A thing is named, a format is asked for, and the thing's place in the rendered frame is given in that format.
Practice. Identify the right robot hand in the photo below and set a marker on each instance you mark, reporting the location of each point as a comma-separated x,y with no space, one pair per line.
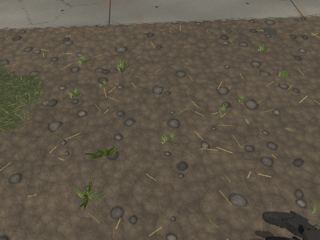
294,223

